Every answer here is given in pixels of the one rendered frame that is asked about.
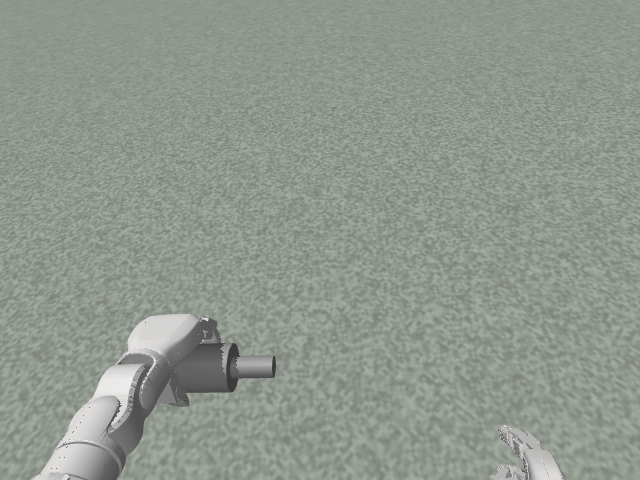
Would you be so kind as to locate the bottle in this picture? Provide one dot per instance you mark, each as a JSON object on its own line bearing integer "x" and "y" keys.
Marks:
{"x": 216, "y": 367}

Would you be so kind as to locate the left robot arm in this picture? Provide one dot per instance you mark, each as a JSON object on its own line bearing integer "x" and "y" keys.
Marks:
{"x": 110, "y": 426}

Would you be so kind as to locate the right robot hand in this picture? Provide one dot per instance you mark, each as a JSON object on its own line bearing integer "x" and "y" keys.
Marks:
{"x": 538, "y": 464}

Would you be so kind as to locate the left robot hand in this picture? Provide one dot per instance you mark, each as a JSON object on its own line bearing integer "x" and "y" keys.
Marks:
{"x": 173, "y": 336}

